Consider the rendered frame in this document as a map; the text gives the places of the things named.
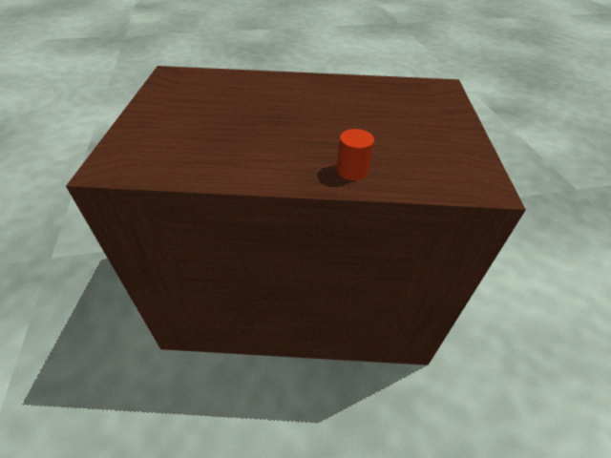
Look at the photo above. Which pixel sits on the can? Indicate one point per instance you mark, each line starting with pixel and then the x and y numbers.
pixel 354 156

